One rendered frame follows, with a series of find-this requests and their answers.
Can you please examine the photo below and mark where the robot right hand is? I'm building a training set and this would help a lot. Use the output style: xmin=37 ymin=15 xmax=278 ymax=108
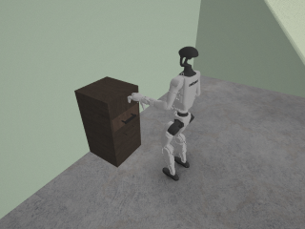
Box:
xmin=170 ymin=105 xmax=178 ymax=114

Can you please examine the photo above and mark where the robot left foot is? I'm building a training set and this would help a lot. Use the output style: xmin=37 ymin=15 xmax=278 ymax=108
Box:
xmin=162 ymin=167 xmax=179 ymax=181

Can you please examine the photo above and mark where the cabinet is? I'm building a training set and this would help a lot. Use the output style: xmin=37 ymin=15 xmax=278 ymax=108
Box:
xmin=74 ymin=76 xmax=141 ymax=168

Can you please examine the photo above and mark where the robot head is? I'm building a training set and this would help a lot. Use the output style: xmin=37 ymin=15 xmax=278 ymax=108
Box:
xmin=178 ymin=46 xmax=199 ymax=77

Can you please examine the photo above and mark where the robot left upper arm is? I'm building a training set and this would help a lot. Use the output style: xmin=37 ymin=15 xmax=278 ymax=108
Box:
xmin=162 ymin=76 xmax=184 ymax=111

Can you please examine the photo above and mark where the left robot forearm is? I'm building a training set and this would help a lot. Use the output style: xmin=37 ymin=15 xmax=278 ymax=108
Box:
xmin=141 ymin=95 xmax=168 ymax=110

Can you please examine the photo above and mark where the handle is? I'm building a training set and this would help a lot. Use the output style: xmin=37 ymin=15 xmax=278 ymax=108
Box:
xmin=121 ymin=114 xmax=136 ymax=124
xmin=126 ymin=125 xmax=137 ymax=135

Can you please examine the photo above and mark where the robot right upper arm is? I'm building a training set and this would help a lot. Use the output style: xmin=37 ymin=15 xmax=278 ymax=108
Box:
xmin=193 ymin=70 xmax=201 ymax=98

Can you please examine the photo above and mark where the drawer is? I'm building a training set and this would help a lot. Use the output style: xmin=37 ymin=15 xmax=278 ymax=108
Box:
xmin=112 ymin=103 xmax=138 ymax=133

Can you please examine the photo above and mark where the robot left hand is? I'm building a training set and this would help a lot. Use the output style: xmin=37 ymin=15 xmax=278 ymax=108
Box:
xmin=128 ymin=93 xmax=146 ymax=111

